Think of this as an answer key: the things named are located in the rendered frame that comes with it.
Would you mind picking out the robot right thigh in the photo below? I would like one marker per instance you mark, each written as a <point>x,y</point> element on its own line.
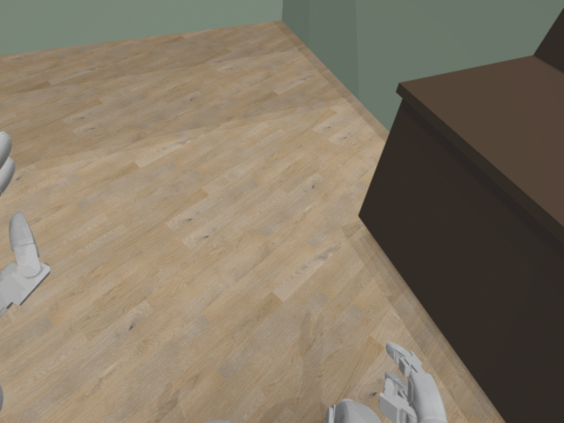
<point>351,412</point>

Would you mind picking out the counter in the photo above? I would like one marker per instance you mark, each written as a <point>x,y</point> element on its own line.
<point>467,202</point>

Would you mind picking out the robot left hand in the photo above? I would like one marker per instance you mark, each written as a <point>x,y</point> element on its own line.
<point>18,281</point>

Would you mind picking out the robot right hand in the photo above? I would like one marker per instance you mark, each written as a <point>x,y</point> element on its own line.
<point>411,402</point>

